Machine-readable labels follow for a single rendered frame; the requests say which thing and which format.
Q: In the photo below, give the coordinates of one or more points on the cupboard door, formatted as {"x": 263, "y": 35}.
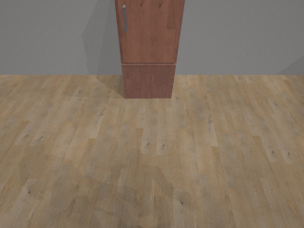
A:
{"x": 152, "y": 30}

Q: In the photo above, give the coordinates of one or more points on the handle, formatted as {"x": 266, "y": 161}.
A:
{"x": 124, "y": 19}

